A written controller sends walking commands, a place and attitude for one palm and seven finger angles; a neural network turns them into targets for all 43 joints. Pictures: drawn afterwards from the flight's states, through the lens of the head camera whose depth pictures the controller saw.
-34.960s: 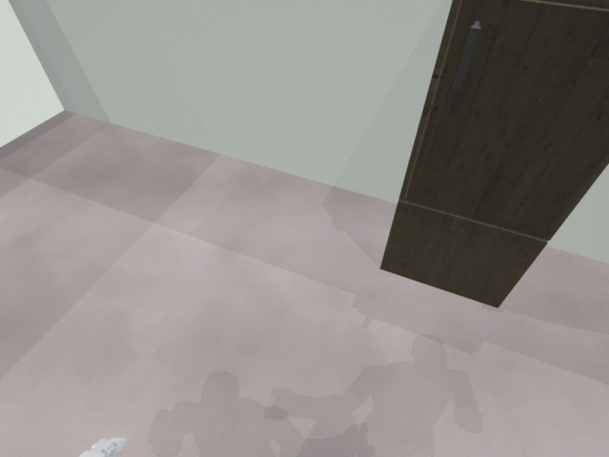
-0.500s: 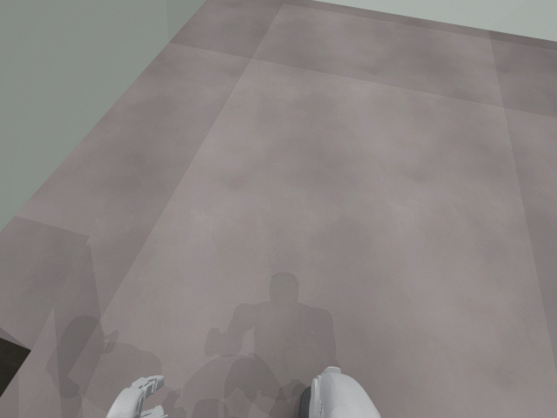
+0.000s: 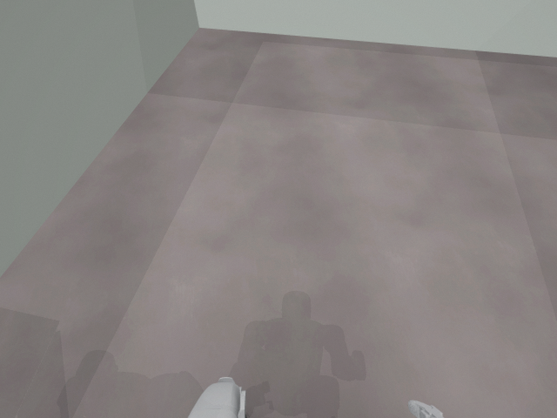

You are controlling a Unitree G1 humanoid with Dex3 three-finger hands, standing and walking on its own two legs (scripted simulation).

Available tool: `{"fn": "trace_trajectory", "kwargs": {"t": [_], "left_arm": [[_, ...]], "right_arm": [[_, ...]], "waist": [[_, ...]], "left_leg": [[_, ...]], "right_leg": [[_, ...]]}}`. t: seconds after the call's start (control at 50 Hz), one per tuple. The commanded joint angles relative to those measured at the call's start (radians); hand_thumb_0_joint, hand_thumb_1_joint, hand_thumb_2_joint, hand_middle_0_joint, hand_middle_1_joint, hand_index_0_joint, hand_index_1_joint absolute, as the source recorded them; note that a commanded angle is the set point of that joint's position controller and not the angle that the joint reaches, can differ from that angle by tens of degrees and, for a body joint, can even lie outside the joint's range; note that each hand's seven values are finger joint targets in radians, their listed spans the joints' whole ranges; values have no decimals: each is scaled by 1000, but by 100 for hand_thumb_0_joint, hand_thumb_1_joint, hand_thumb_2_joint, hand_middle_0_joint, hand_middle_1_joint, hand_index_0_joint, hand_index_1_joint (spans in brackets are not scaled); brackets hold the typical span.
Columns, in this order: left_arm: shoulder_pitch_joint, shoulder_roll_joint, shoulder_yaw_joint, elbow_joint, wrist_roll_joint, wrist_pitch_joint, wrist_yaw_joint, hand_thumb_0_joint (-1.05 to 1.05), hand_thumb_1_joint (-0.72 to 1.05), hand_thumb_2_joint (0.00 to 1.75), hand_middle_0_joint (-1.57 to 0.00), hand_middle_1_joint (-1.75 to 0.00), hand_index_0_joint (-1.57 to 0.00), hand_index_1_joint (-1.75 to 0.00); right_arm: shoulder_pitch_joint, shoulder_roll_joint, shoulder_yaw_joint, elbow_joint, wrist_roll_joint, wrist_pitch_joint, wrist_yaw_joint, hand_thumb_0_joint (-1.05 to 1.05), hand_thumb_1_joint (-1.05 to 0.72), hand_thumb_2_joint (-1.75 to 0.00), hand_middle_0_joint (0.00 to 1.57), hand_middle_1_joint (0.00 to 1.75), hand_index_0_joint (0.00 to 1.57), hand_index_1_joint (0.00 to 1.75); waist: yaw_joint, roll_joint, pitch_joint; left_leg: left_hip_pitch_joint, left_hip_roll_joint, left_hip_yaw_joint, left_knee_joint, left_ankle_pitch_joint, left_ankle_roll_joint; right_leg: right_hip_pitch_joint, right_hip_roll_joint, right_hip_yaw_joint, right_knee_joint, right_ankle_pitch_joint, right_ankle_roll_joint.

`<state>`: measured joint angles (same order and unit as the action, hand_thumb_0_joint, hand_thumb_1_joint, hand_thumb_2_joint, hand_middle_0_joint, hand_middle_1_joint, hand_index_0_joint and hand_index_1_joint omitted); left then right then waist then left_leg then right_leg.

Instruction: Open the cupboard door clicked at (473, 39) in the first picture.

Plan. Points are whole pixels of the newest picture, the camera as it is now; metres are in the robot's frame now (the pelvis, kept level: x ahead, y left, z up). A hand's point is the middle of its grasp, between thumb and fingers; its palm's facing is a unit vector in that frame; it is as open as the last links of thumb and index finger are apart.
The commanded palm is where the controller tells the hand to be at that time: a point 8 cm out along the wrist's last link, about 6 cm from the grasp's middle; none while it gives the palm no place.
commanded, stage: walk to a spot facing it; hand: left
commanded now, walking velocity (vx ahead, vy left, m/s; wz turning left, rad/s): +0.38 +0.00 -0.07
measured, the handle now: out of the picture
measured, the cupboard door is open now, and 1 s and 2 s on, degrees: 39 39 39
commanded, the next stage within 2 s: turn to face it in 0.44 s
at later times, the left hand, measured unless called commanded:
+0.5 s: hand (202, 285) +0.37 +0.20 -0.17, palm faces -0.12 -0.97 -0.22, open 7.3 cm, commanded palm none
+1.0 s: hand (243, 228) +0.54 +0.15 -0.20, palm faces +0.08 -0.99 -0.13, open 7.2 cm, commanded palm none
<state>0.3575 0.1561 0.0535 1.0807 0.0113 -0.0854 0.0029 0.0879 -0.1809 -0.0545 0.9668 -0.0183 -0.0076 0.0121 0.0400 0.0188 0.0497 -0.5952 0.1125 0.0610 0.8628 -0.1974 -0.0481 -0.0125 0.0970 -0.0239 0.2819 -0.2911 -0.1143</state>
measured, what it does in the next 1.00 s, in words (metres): walks ahead: left foot, then right foot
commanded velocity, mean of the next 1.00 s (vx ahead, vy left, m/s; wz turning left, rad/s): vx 0.17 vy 0.00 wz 0.16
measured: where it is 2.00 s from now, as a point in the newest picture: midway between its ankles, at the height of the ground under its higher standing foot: (323, 333)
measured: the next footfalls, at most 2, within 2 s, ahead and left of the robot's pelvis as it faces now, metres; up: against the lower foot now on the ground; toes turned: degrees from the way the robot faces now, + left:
left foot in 0.16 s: +0.22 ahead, +0.12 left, +0.00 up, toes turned +6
right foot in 0.60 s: +0.45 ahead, -0.15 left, +0.00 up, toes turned -16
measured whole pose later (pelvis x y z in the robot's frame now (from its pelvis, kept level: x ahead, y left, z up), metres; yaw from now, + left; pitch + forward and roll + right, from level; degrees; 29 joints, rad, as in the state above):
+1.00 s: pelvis +0.44 -0.03 -0.02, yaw +3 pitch +0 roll -2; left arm 0.15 0.18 0.06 0.97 0.01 -0.02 0.01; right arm 0.21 -0.20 -0.05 0.98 -0.02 0.02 0.01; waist -0.03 -0.03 0.06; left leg -0.42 0.07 0.13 0.65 -0.22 0.01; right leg -0.21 -0.10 -0.31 0.65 -0.40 0.01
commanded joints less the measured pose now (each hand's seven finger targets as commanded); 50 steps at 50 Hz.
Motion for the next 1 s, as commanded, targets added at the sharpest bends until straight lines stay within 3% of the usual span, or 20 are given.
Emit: {"fn": "trace_trajectory", "kwargs": {"t": [0.0,0.06,0.1,0.12,0.14,0.16,0.22,0.32,0.48,0.5,0.54,0.56,0.58,0.6,0.64,0.72,0.92,0.94,0.96,0.98], "left_arm": [[148,115,11,14,5,-10,19,0,90,90,-20,-30,-20,-30],[121,149,16,20,5,-14,21,0,90,90,-20,-30,-20,-30],[92,148,19,20,-2,-17,21,0,90,90,-20,-30,-20,-30],[92,113,17,-1,-9,-19,15,0,90,90,-20,-30,-20,-30],[119,66,-1,-28,-23,-22,2,0,90,90,-20,-30,-20,-30],[40,94,8,-45,-10,-19,9,0,90,90,-20,-30,-20,-30],[-25,48,15,-54,16,16,-13,0,90,90,-20,-30,-20,-30],[-34,-9,13,-68,19,56,-32,0,90,90,-20,-30,-20,-30],[-243,53,17,-124,14,59,-43,0,90,90,-20,-30,-20,-30],[-222,66,17,-119,15,57,-42,0,90,90,-20,-30,-20,-30],[-4,116,26,-52,19,36,-29,0,90,90,-20,-30,-20,-30],[144,213,52,-8,26,20,-12,0,90,90,-20,-30,-20,-30],[208,303,68,6,10,15,-4,0,90,90,-20,-30,-20,-30],[144,297,56,-13,-9,21,5,0,90,90,-20,-30,-20,-30],[-26,209,30,-58,-2,31,20,0,90,90,-20,-30,-20,-30],[-152,149,7,-92,4,21,22,0,90,90,-20,-30,-20,-30],[-178,162,45,-138,11,55,24,0,90,90,-20,-30,-20,-30],[-185,163,46,-151,6,62,23,0,90,90,-20,-30,-20,-30],[-160,122,43,-178,-5,73,18,0,90,90,-20,-30,-20,-30],[-205,104,28,-217,-8,83,17,0,90,90,-20,-30,-20,-30]], "right_arm": [[-126,-40,-1,-86,1,-30,14,0,-90,-90,20,30,20,30],[-49,-47,-3,-56,-1,-40,7,0,-90,-90,20,30,20,30],[189,-91,-16,25,-11,-50,-14,0,-90,-90,20,30,20,30],[351,-185,-42,62,-24,-55,-24,0,-90,-90,20,30,20,30],[457,-255,-54,78,-29,-57,-31,0,-90,-90,20,30,20,30],[417,-239,-49,73,-14,-48,-34,0,-90,-90,20,30,20,30],[234,-100,-16,35,-11,-68,-36,0,-90,-90,20,30,20,30],[279,-80,-9,76,-7,-90,-35,0,-90,-90,20,30,20,30],[385,-132,-3,123,-19,-62,-32,0,-90,-90,20,30,20,30],[392,-142,-1,126,-18,-58,-33,0,-90,-90,20,30,20,30],[374,-135,10,133,-6,-55,-33,0,-90,-90,20,30,20,30],[382,-99,16,125,12,-58,-25,0,-90,-90,20,30,20,30],[453,-55,19,105,28,-56,-32,0,-90,-90,20,30,20,30],[399,-93,16,99,29,-42,-36,0,-90,-90,20,30,20,30],[316,-34,17,102,23,-26,-35,0,-90,-90,20,30,20,30],[377,11,22,120,14,12,-24,0,-90,-90,20,30,20,30],[215,-34,-3,2,-3,26,4,0,-90,-90,20,30,20,30],[284,-81,-14,11,-8,21,5,0,-90,-90,20,30,20,30],[327,-184,-36,1,-19,13,-2,0,-90,-90,20,30,20,30],[347,-265,-51,-5,-18,14,-17,0,-90,-90,20,30,20,30]], "waist": [[20,-124,37],[-42,-110,-4],[-153,-98,-99],[-206,41,-202],[-201,225,-306],[-183,113,-223],[-77,54,76],[-29,97,-5],[-62,80,71],[-50,84,57],[55,36,-52],[111,-139,-182],[81,-348,-339],[76,-228,-298],[12,-143,-95],[-84,-145,-64],[-78,-134,-42],[-116,-29,-84],[-127,260,-116],[-150,393,-145]], "left_leg": [[-101,-26,27,-96,-34,16],[113,-111,104,-234,-78,52],[517,-118,95,-341,64,102],[778,96,-189,-347,116,189],[941,374,-540,-456,243,333],[829,412,-586,-542,204,365],[390,287,-327,-679,-126,231],[422,159,5,-677,202,168],[509,197,101,-605,391,143],[521,198,115,-541,513,137],[444,141,131,-256,645,93],[242,47,176,24,376,54],[86,-92,110,378,-417,16],[72,-44,-40,467,-424,36],[68,14,-67,438,-306,29],[175,17,-30,207,-224,6],[264,-29,67,-227,-49,12],[384,-25,35,-326,97,29],[469,168,-274,-439,360,140],[501,340,-525,-514,610,278]], "right_leg": [[157,-330,194,-6,746,-45],[133,-312,137,122,1042,-31],[-76,-263,87,380,1034,24],[-323,-174,47,635,651,63],[-529,-52,-10,1002,-154,82],[-598,-100,70,1143,-222,66],[-630,-201,79,1095,-48,91],[-559,-218,6,767,81,120],[-455,-156,-101,387,148,70],[-399,-130,-123,372,116,57],[-74,-98,-115,255,197,29],[201,-299,99,239,368,-27],[351,-594,448,147,642,-147],[235,-588,392,88,616,-154],[-52,-523,212,43,568,-87],[-208,-442,-64,30,670,-14],[-193,-440,-176,203,403,49],[-238,-415,-204,340,311,83],[-402,-282,-238,569,-48,162],[-537,-173,-134,822,-449,195]]}}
